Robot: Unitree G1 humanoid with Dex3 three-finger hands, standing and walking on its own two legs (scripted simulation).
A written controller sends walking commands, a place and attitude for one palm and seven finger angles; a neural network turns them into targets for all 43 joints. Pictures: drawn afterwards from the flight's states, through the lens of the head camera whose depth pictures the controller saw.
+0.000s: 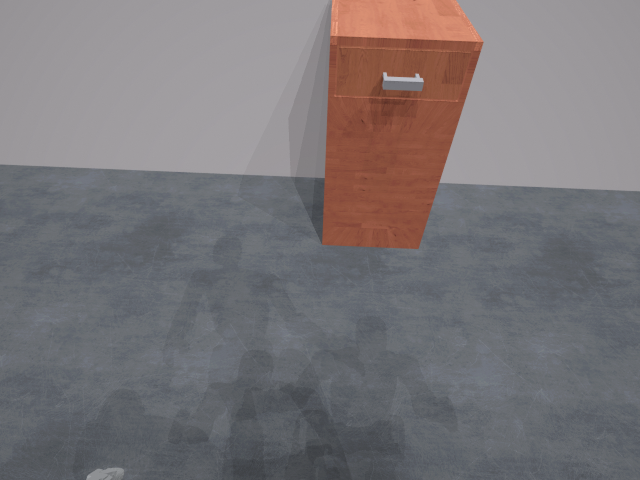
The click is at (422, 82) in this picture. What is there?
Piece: drawer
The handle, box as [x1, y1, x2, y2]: [382, 72, 423, 90]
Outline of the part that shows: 383,72 383,89 421,90 423,81 418,74 415,74 414,78 387,77 386,72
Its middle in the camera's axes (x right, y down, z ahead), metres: +0.23 -0.45 +1.10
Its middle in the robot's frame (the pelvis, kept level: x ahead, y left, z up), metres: +1.14 -0.17 -0.01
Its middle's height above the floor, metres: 0.76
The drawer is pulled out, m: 0.00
